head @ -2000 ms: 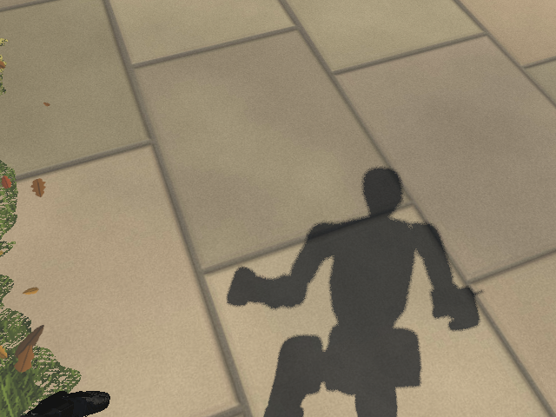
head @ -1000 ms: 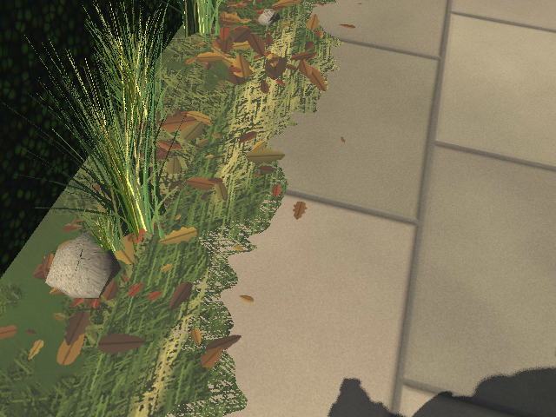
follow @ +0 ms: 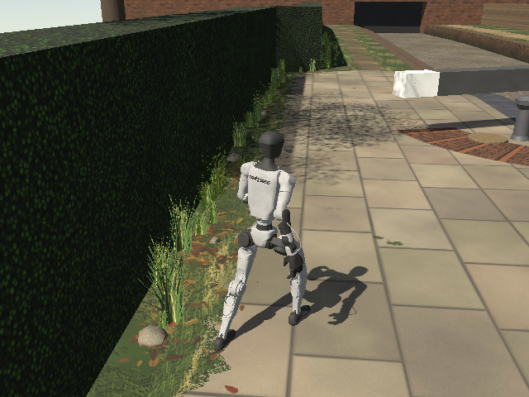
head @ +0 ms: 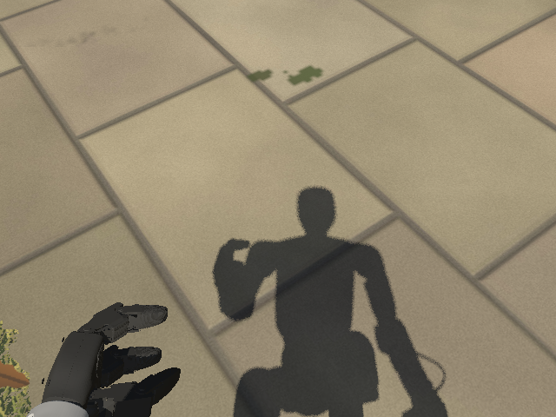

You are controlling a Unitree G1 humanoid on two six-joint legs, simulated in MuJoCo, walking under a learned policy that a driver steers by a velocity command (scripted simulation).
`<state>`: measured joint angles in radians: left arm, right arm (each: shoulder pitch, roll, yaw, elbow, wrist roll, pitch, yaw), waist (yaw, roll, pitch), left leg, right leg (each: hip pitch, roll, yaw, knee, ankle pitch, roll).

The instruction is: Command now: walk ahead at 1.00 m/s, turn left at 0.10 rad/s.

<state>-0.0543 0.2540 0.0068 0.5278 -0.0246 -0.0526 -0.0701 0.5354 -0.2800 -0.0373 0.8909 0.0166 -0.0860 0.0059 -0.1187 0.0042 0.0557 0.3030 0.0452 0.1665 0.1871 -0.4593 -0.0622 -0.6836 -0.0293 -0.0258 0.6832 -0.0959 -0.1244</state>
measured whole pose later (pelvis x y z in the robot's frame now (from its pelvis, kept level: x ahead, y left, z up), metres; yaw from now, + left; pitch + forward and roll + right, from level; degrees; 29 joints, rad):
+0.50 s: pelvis +0.42 +0.04 -0.01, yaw +20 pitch -2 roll -3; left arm 0.20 0.27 0.06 0.77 -0.02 -0.07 0.00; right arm 0.21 -0.32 -0.07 0.68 -0.01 -0.03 0.05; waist -0.02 0.03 0.10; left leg -0.56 -0.07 0.07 0.72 -0.14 0.14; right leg -0.08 0.00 -0.11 1.15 -0.56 0.05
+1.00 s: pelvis +0.63 +0.04 +0.02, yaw +50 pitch +1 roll -1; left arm 0.13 0.32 0.08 0.71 0.00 -0.05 0.00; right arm 0.18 -0.34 -0.09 0.54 0.03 0.05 -0.02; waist 0.00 0.02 0.01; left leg -0.38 -0.21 -0.33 0.81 -0.48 0.06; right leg -0.36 0.08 0.14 0.51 -0.17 0.01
